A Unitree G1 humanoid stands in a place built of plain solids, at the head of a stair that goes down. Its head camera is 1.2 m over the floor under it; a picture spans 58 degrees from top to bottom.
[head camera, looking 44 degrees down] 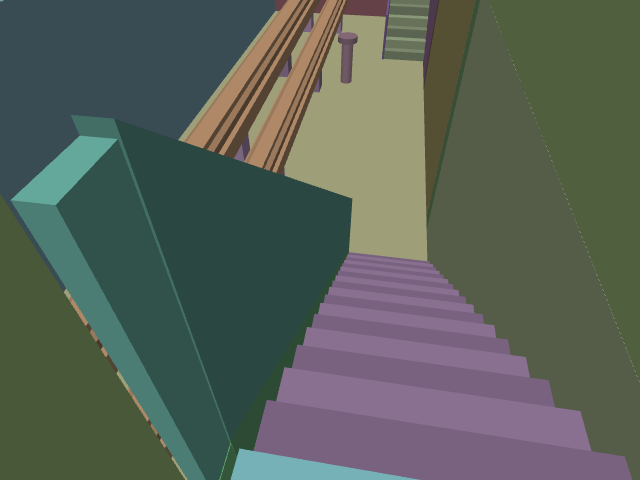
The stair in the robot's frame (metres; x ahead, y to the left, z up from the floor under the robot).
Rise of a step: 0.18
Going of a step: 0.23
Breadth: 1.12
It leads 9 degrees to the right of straight ahead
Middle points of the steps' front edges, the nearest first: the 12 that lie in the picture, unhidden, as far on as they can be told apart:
0.58 -0.37 -0.18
0.80 -0.41 -0.37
1.03 -0.45 -0.55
1.25 -0.48 -0.73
1.47 -0.52 -0.92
1.69 -0.55 -1.10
1.92 -0.59 -1.28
2.14 -0.63 -1.47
2.36 -0.66 -1.65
2.59 -0.70 -1.84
2.81 -0.74 -2.02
3.03 -0.77 -2.20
